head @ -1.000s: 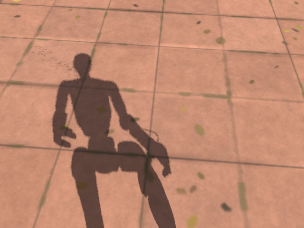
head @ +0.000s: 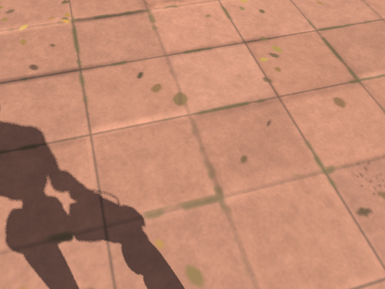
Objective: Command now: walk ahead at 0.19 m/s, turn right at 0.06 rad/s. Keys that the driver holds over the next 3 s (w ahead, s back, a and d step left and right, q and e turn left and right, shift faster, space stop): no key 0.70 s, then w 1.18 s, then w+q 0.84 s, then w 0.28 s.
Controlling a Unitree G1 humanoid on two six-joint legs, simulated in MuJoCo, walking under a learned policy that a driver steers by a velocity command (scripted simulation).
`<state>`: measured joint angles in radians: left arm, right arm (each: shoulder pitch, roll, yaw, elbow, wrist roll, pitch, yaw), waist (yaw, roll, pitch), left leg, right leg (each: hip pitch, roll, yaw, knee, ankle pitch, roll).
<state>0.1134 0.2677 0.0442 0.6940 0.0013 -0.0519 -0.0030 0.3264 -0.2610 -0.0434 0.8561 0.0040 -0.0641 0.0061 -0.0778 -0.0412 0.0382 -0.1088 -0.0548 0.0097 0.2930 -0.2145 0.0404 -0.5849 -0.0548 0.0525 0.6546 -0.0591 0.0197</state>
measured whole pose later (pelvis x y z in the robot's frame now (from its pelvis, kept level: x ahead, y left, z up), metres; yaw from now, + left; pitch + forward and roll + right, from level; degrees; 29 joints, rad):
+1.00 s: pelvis +0.19 -0.03 -0.02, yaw +0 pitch -1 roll +0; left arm 0.25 0.24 0.07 1.03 -0.02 -0.09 -0.01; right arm 0.32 -0.26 -0.05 1.02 0.03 -0.05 -0.02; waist 0.01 0.04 0.01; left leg -0.25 0.02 -0.05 0.91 -0.47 0.01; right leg -0.22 0.03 -0.05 0.56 -0.33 -0.06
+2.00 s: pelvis +0.73 -0.01 -0.02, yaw +2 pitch +2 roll +1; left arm 0.00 0.24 0.05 0.86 0.00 -0.11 -0.03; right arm 0.39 -0.26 -0.05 1.03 0.01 -0.06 -0.01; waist -0.06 0.01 0.04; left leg -0.08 0.00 -0.02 0.73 -0.47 0.02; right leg -0.49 -0.02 -0.05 0.56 -0.09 -0.05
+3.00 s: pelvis +1.31 +0.13 -0.02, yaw +30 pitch +2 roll +0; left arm 0.01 0.26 0.04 0.78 0.00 -0.13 -0.03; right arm 0.38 -0.28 -0.08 0.85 0.01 -0.05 -0.02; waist -0.07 -0.01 0.00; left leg -0.01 -0.08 -0.16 0.47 -0.47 0.07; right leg -0.47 0.01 -0.01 0.47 -0.02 -0.05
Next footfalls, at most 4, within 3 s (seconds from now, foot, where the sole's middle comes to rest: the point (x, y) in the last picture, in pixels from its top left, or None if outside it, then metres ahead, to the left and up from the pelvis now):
0.08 right None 0.20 -0.13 -0.78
0.36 left None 0.13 0.13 -0.78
1.40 left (149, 261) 0.56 0.12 -0.78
1.96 right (207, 180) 0.88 -0.12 -0.78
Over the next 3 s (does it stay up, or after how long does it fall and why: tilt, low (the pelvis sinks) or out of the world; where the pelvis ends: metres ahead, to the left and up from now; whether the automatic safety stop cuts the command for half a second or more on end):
stays up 1.31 0.13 -0.02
